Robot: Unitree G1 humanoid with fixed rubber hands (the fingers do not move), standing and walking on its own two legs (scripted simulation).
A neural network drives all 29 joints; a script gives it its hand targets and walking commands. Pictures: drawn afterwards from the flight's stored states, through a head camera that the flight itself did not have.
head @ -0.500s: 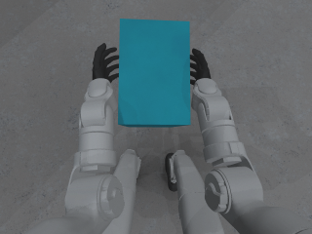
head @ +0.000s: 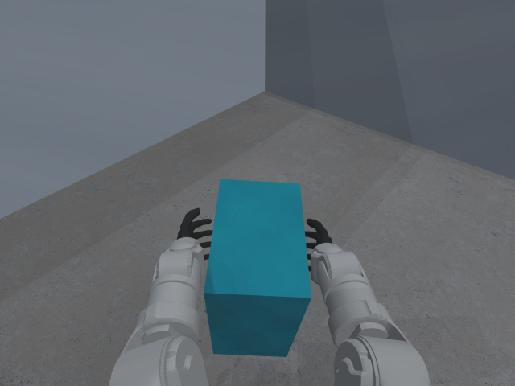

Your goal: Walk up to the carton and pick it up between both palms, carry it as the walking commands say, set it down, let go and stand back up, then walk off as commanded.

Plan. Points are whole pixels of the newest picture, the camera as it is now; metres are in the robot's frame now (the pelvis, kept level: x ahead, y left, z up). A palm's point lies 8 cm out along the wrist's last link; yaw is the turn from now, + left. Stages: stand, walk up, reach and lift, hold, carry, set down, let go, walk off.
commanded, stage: reach and lift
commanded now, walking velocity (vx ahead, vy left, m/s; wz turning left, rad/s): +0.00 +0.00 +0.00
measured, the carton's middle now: (254, 272) +0.33 +0.03 -0.03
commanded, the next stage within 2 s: hold in 1.72 s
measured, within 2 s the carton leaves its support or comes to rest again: neither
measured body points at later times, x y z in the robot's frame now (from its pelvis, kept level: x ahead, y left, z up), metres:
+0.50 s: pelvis +0.02 +0.00 +0.02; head -0.05 -0.01 +0.46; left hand +0.32 +0.15 +0.07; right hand +0.33 -0.09 +0.04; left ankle +0.03 +0.15 -0.72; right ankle +0.04 -0.11 -0.72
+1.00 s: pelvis -0.03 +0.02 +0.00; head -0.07 +0.00 +0.45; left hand +0.32 +0.12 +0.07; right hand +0.31 -0.12 +0.05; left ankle +0.03 +0.15 -0.72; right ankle +0.04 -0.11 -0.72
